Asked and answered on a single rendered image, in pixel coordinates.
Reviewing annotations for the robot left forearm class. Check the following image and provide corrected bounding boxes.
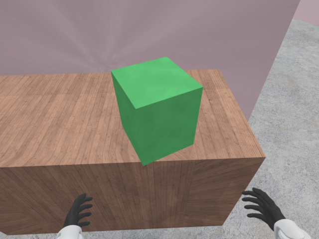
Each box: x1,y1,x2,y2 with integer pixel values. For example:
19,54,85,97
56,225,84,239

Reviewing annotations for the pedestal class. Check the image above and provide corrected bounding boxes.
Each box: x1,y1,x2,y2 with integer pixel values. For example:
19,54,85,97
0,69,266,236

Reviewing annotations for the right robot hand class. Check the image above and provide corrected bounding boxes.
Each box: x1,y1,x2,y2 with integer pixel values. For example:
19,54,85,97
242,188,286,231

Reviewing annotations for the carton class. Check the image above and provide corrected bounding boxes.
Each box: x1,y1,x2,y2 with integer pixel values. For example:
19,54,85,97
111,57,203,166

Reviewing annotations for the robot right forearm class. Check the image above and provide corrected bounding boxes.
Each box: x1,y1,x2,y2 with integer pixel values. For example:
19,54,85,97
274,219,311,239

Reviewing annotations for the left robot hand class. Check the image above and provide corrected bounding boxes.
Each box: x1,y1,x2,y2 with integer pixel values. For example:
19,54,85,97
63,193,93,228

